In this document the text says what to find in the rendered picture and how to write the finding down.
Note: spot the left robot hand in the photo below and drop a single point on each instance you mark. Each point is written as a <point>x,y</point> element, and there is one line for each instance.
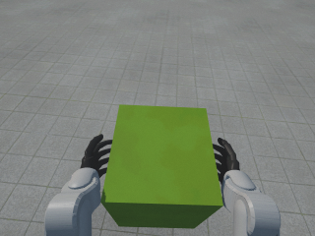
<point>92,155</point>

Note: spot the carton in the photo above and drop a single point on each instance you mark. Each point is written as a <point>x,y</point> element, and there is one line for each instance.
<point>161,171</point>

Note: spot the left robot forearm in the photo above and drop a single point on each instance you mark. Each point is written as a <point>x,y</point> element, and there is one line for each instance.
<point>69,213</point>

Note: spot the right robot forearm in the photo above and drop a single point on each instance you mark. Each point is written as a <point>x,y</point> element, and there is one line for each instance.
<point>254,213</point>

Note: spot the right robot hand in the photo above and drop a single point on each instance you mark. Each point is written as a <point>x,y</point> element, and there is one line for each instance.
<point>227,158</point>

